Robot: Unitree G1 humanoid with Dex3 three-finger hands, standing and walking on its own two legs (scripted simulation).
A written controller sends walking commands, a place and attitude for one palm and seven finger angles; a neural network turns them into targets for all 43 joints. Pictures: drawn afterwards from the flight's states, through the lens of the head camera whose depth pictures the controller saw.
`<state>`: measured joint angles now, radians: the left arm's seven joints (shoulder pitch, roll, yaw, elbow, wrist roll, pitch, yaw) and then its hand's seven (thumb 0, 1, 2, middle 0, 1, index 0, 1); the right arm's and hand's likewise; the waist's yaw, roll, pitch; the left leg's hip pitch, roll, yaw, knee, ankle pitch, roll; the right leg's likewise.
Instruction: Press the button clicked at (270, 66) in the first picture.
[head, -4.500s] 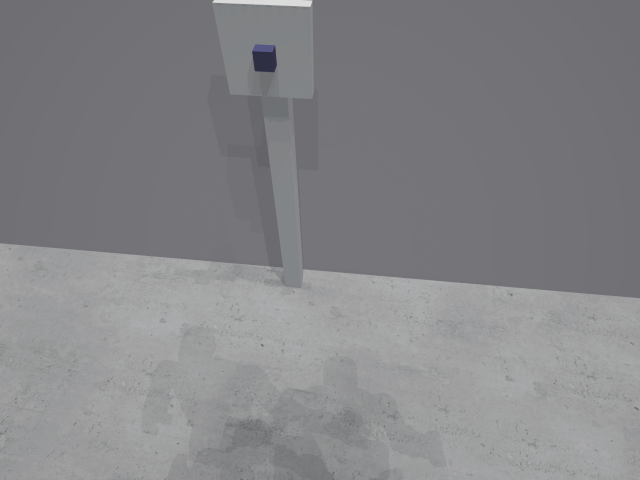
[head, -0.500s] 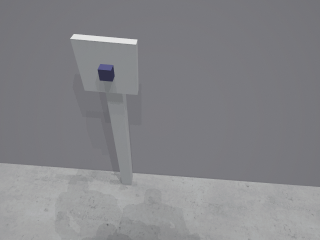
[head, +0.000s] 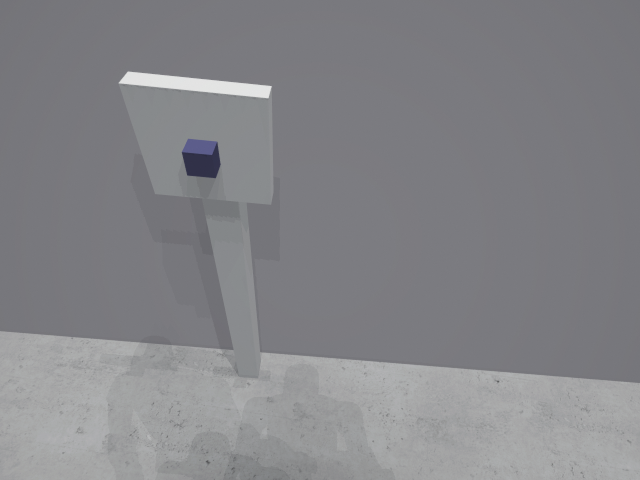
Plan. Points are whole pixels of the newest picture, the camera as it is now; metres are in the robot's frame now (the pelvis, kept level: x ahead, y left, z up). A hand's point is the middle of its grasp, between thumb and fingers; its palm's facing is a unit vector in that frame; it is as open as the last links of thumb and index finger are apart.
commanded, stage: come to a stop and stand still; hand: left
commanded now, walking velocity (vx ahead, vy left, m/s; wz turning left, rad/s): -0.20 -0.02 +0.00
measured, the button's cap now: (202, 157) +0.48 +0.21 +0.14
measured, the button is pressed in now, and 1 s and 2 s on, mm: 0 0 0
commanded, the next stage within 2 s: look again from close up in 0.76 s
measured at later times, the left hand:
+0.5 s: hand out of the picture +0.02 +0.18 -0.16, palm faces +0.00 -0.97 -0.23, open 7.3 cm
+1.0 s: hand out of the picture -0.12 +0.17 -0.17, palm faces +0.00 -0.98 -0.18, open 7.3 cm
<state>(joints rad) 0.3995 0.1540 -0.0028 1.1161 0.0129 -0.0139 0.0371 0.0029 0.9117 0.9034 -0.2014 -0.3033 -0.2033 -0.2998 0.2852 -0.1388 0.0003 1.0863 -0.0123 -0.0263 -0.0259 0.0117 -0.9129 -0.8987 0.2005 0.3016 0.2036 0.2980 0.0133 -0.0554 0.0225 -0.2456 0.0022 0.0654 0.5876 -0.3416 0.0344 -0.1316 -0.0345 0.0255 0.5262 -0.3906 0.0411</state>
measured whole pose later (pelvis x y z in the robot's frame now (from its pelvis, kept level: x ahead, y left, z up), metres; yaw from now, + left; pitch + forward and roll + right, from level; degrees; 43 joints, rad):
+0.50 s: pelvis -0.06 -0.01 +0.00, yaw -1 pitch -2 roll +0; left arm 0.22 0.20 0.01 0.97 0.02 0.01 0.03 0.00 0.91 0.90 -0.20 -0.30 -0.20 -0.30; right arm 0.20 -0.17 -0.02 1.03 -0.02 0.02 -0.01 0.01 -0.92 -0.90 0.20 0.30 0.20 0.30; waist -0.01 -0.01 0.03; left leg -0.27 0.02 0.08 0.52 -0.22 0.02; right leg -0.20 -0.03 -0.02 0.52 -0.30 0.02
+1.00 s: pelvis -0.07 +0.00 +0.00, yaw +0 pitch -1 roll -2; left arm 0.38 0.14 -0.01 1.10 0.02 -0.01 0.03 0.00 0.91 0.90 -0.20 -0.30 -0.21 -0.30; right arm 0.32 -0.16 -0.01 1.04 -0.02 0.01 0.00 0.01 -0.91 -0.90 0.20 0.30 0.20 0.30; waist -0.01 0.03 0.04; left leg -0.35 0.02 0.06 0.58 -0.22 0.03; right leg -0.24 -0.03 -0.04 0.54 -0.29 0.01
